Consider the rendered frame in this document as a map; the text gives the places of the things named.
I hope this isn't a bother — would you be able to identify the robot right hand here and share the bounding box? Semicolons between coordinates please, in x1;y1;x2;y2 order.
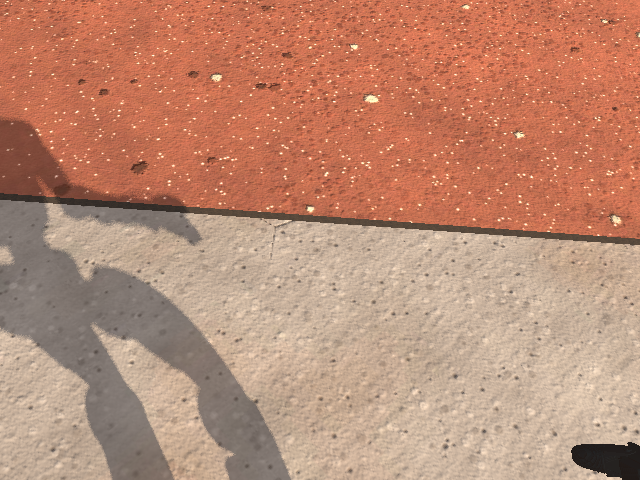
571;442;640;480

